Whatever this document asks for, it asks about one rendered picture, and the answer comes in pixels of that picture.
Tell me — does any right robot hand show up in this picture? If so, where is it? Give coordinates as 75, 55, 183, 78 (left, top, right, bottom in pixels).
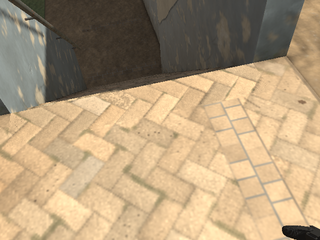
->
282, 225, 320, 240

